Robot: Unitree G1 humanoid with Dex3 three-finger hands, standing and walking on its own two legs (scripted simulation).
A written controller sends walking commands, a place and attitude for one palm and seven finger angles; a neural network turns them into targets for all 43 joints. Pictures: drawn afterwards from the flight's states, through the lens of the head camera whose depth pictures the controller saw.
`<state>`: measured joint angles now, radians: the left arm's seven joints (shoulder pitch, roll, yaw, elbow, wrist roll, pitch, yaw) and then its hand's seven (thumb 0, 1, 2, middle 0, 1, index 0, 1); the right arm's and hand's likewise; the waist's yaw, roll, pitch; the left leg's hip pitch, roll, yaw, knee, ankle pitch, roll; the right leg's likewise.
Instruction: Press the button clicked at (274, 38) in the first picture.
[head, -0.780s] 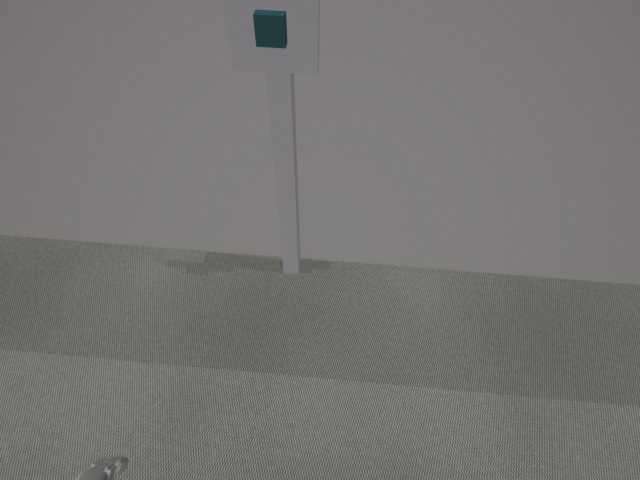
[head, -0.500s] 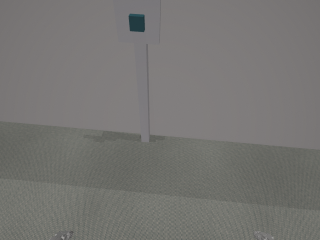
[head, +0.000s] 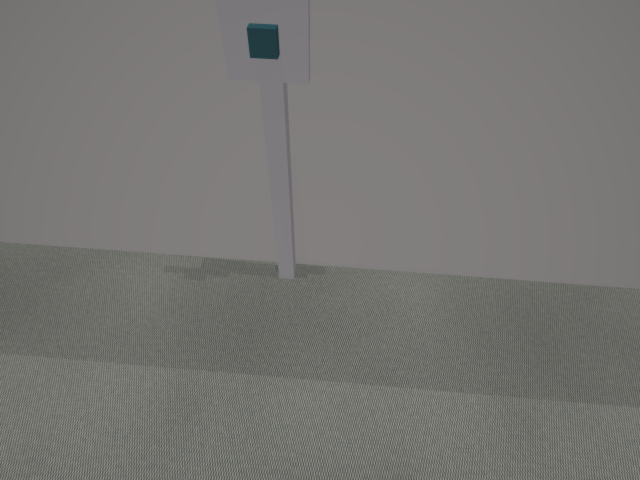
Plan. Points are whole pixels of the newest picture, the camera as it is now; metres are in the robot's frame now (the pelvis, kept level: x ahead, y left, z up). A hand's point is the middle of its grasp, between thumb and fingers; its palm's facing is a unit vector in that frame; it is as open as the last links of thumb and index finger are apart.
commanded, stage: stand and wait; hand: left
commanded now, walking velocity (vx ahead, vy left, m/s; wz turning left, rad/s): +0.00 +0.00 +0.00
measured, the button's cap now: (264, 40) +0.93 +0.18 +0.14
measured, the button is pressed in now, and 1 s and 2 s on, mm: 0 0 0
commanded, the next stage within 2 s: look at it before walking up in 0.12 s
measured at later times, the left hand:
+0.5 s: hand out of the picture +0.07 +0.24 -0.16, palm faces -0.03 -0.94 -0.33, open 7.4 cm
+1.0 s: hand out of the picture +0.07 +0.24 -0.16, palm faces -0.02 -0.95 -0.32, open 7.4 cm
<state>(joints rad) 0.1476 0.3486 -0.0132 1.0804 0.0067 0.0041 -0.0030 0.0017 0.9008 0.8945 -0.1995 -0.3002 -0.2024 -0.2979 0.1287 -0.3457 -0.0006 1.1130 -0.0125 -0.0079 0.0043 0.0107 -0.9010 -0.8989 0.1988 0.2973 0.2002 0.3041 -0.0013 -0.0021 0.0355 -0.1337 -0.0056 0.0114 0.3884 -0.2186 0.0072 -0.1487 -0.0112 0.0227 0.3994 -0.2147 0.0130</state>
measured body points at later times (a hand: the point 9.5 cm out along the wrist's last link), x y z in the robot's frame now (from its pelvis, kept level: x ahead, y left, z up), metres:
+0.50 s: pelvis +0.00 +0.00 +0.00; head +0.00 -0.01 +0.45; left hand +0.07 +0.29 -0.13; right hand +0.07 -0.30 -0.13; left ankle +0.00 +0.11 -0.74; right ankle +0.00 -0.13 -0.74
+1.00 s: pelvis +0.01 +0.00 +0.00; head +0.00 +0.00 +0.45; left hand +0.07 +0.29 -0.14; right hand +0.08 -0.29 -0.14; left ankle +0.00 +0.11 -0.74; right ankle +0.00 -0.13 -0.74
